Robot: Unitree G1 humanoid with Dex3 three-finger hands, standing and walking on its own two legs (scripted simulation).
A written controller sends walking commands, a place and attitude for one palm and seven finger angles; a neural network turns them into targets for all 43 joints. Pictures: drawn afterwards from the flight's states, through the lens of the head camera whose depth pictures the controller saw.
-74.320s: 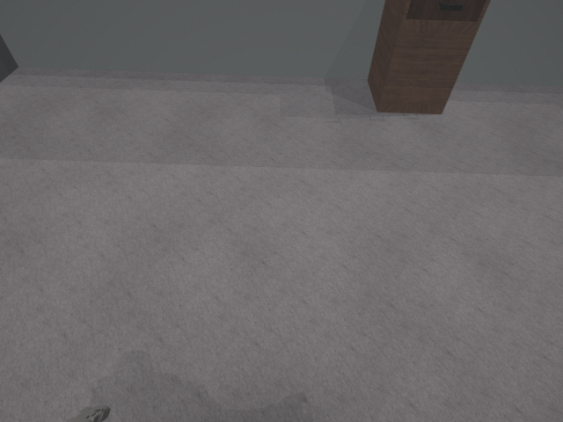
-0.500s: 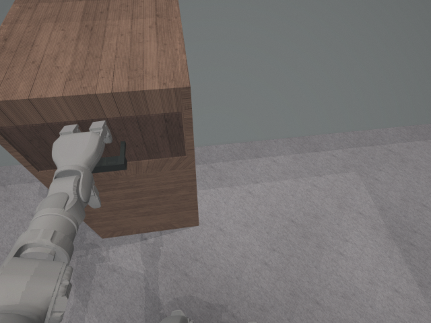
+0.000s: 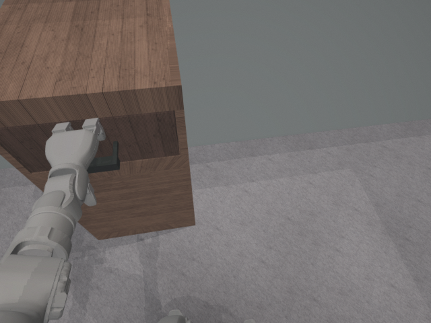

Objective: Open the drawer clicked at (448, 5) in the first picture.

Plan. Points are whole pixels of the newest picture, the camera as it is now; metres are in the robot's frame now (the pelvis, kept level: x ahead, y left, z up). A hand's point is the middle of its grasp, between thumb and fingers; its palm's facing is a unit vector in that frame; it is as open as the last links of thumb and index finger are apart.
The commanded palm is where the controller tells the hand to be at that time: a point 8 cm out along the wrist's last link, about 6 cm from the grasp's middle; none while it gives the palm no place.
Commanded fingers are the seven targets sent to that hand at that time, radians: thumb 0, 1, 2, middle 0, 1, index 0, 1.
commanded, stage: re-aim the fingers above the handle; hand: left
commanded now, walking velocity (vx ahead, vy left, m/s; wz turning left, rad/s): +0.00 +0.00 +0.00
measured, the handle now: (96, 156) +0.50 +0.27 -0.06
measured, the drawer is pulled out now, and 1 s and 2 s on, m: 0.00 0.00 0.00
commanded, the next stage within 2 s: lower the fingers behind the handle in 0.02 s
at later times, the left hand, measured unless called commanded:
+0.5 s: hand (89, 169) +0.44 +0.26 -0.03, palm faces -0.05 -0.04 -1.00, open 13.8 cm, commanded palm +0.42 +0.25 +0.03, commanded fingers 0.00 -0.50 0.30 -0.30 -1.20 -0.30 -1.20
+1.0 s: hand (94, 176) +0.44 +0.26 -0.05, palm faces -0.04 -0.03 -1.00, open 13.8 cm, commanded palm +0.43 +0.25 +0.00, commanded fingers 0.00 -0.50 0.30 -0.30 -1.20 -0.30 -1.20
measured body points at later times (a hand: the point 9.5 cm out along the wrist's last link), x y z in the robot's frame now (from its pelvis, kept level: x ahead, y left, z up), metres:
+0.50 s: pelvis -0.01 +0.00 -0.01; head +0.09 +0.02 +0.43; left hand +0.43 +0.26 +0.03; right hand +0.02 -0.27 -0.14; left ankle +0.02 +0.09 -0.69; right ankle -0.03 -0.11 -0.69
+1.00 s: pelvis -0.01 +0.01 -0.03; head +0.10 +0.02 +0.41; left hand +0.43 +0.26 +0.00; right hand +0.01 -0.26 -0.16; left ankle +0.02 +0.09 -0.69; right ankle -0.03 -0.11 -0.69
